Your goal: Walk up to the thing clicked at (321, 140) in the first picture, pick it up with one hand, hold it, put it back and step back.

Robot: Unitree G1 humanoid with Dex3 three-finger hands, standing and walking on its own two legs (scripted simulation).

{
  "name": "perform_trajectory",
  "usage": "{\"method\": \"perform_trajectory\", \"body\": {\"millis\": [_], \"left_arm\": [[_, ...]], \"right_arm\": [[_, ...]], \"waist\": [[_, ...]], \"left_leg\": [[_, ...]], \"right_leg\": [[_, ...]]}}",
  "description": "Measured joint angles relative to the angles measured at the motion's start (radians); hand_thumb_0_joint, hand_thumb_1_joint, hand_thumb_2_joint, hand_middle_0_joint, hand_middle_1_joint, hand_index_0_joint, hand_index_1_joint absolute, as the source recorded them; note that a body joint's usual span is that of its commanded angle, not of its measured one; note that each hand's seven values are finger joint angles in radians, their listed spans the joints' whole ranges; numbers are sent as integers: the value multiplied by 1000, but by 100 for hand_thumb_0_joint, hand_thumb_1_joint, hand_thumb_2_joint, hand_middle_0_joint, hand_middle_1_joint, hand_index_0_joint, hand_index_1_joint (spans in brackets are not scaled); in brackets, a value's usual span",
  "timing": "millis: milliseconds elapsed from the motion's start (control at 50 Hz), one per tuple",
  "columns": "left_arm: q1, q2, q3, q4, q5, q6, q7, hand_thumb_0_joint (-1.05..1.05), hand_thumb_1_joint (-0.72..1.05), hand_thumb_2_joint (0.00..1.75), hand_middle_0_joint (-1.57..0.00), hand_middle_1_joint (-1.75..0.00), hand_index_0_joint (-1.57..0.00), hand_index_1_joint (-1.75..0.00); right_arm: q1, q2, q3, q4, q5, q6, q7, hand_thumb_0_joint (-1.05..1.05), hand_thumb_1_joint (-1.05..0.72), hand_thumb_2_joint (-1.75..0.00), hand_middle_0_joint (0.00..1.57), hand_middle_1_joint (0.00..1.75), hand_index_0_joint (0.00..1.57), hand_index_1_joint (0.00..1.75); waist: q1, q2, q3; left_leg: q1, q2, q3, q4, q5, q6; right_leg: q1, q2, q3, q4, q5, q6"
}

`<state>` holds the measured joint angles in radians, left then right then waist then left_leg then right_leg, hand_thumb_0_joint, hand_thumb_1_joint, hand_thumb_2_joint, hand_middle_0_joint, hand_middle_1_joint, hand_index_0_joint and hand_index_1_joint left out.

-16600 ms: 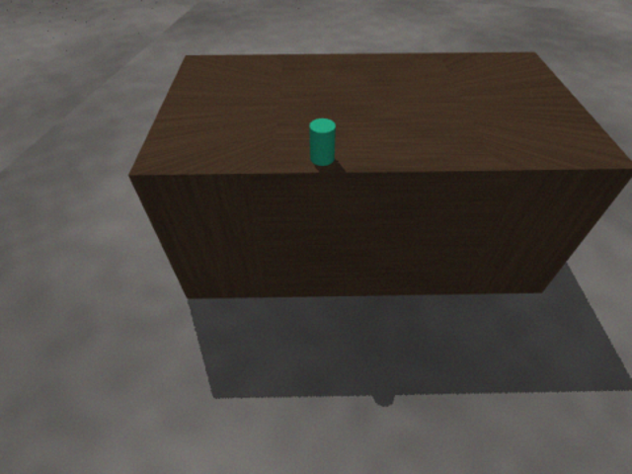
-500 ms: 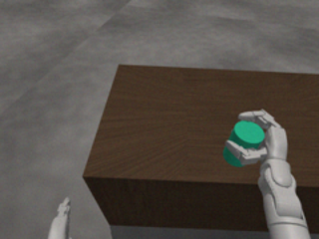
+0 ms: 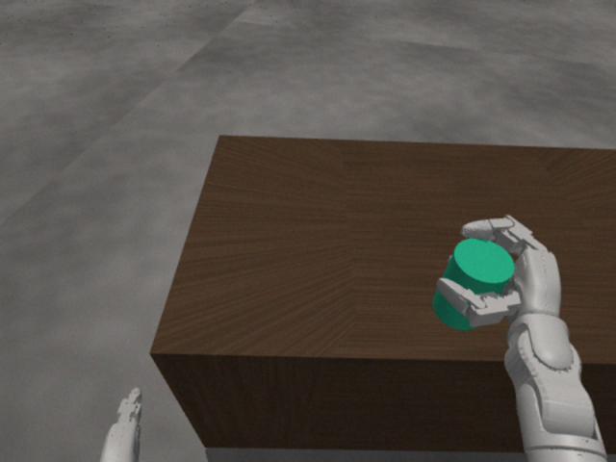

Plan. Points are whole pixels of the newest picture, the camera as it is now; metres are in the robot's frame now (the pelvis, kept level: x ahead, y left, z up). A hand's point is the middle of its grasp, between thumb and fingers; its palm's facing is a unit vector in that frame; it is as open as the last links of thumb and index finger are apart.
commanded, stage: hold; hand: right
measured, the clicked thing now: (469, 285) +0.32 -0.18 +0.10
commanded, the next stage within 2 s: none
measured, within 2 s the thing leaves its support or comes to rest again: neither
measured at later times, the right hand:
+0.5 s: hand (471, 268) +0.32 -0.17 +0.13, palm faces +0.19 +0.98 -0.02, open 9.7 cm
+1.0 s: hand (475, 267) +0.31 -0.17 +0.14, palm faces +0.18 +0.98 -0.02, open 9.7 cm
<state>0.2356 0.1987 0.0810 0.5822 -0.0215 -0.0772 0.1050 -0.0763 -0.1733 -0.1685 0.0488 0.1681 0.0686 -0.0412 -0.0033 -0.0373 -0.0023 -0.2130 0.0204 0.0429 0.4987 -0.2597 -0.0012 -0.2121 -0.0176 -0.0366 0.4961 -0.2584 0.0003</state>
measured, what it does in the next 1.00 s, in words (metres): stands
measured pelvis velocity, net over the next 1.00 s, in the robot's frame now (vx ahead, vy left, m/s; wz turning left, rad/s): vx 0.00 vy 0.00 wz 0.00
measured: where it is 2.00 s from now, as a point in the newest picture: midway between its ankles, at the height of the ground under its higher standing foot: outside the picture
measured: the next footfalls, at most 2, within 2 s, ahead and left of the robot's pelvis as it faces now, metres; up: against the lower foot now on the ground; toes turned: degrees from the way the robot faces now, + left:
none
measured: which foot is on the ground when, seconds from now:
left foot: down 0.00-1.00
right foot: down 0.00-1.00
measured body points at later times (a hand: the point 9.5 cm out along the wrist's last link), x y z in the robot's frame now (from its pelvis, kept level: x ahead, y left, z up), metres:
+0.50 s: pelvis +0.00 +0.00 +0.00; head -0.01 +0.02 +0.45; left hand +0.16 +0.26 -0.08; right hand +0.30 -0.22 +0.13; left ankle +0.01 +0.12 -0.74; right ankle +0.01 -0.12 -0.74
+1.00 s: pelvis +0.00 +0.00 +0.00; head -0.02 +0.02 +0.45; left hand +0.16 +0.26 -0.09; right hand +0.30 -0.22 +0.14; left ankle +0.01 +0.12 -0.74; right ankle +0.01 -0.12 -0.74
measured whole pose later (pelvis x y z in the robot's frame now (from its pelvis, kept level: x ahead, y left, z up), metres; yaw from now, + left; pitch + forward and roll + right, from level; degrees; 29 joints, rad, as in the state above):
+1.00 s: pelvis +0.00 +0.00 +0.00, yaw +0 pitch -3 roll +0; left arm 0.20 0.21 0.09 0.67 -0.02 -0.12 0.09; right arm -0.10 -0.17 -0.17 0.03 0.17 0.11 -0.03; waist 0.00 -0.04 0.01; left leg -0.17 0.02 0.05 0.46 -0.24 0.00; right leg -0.17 -0.02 -0.03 0.45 -0.23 0.00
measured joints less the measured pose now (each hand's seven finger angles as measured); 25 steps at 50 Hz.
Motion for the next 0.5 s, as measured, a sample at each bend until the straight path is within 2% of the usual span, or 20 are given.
{"method": "perform_trajectory", "body": {"millis": [260,500], "left_arm": [[-22,-3,2,40,2,-20,-15,-1,-52,5,-6,-6,-6,-5],[-15,15,13,40,0,-28,-17,-1,-52,5,-6,-5,-6,-5]], "right_arm": [[-31,1,6,24,-2,46,7,1,38,-110,75,112,75,111],[-24,2,-5,-4,1,43,-2,1,38,-110,75,112,75,111]], "waist": [[5,-4,-6],[6,-4,13]], "left_leg": [[23,0,0,-21,11,-1],[24,-6,-2,-33,22,4]], "right_leg": [[22,1,0,-20,10,-1],[26,-5,-3,-33,20,3]]}}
